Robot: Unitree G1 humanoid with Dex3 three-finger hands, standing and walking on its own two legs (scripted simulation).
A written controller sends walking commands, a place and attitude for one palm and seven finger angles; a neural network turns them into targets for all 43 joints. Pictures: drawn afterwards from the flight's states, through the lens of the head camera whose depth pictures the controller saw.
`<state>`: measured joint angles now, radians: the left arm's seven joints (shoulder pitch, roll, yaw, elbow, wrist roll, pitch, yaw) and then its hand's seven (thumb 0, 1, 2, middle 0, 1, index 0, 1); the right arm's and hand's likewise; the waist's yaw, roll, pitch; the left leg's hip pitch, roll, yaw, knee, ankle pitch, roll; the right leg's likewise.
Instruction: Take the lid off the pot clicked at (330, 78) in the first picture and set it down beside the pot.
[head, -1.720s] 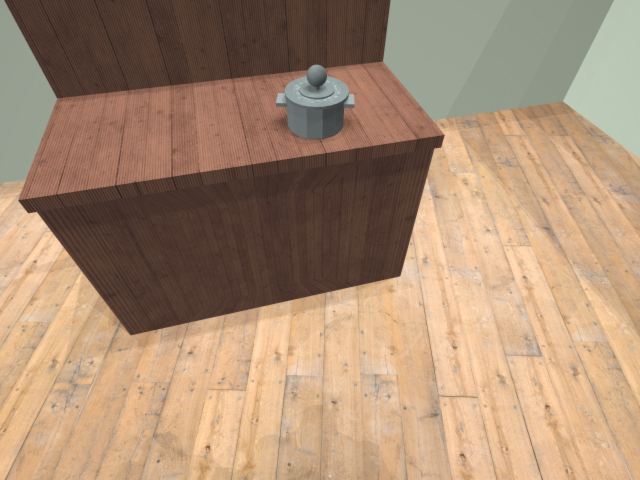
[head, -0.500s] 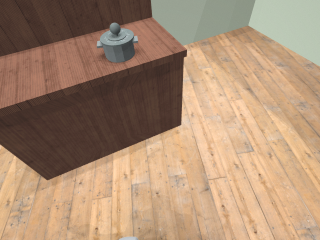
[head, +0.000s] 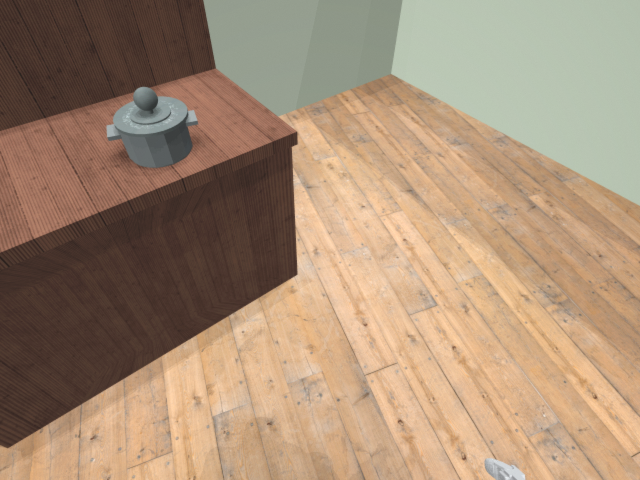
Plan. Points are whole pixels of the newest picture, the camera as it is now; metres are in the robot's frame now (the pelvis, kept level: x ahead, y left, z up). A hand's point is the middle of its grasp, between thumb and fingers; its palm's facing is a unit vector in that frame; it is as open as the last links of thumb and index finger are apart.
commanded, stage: walk to a spot facing it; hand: left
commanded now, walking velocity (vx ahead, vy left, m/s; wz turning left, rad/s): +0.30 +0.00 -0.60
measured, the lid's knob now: (145, 98) +0.80 +0.51 +0.03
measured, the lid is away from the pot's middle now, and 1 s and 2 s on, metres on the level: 0.01 0.01 0.01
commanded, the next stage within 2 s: turn to face it in 0.82 s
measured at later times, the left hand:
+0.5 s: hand (287, 365) +0.33 +0.11 -0.18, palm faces -0.41 -0.90 -0.14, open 7.4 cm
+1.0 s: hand (320, 318) +0.42 +0.06 -0.16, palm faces -0.42 -0.86 -0.27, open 7.3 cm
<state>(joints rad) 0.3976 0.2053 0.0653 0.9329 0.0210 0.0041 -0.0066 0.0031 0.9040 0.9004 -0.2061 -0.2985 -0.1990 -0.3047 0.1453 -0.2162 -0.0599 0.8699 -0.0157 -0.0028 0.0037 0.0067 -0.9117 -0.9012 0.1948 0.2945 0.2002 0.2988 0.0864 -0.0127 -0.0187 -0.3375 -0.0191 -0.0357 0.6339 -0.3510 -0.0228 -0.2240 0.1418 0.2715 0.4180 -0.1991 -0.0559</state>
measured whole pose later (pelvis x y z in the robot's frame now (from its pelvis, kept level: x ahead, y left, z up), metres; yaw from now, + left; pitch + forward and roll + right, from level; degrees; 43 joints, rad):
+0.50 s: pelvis +0.15 -0.01 -0.02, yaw -20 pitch +1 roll +0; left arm 0.09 0.21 0.05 0.90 0.03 0.03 -0.06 0.01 0.91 0.90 -0.20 -0.30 -0.19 -0.30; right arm 0.55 -0.16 -0.01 1.05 -0.03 -0.07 -0.03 0.00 -0.91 -0.90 0.20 0.29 0.20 0.30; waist -0.06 -0.03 0.08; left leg 0.11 0.05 0.27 0.32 -0.44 -0.03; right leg -0.66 -0.04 -0.13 0.81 -0.15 -0.05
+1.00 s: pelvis +0.31 -0.11 +0.00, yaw -33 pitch +1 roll +1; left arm 0.37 0.19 0.06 0.97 0.02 -0.05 0.01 0.00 0.92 0.90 -0.20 -0.30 -0.20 -0.30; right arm 0.10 -0.18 -0.05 0.89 -0.03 -0.01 0.00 0.00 -0.91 -0.90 0.19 0.29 0.20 0.30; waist 0.05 0.03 0.02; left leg -0.64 0.12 0.00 1.01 -0.22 -0.06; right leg -0.18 0.12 0.04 0.42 -0.25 -0.12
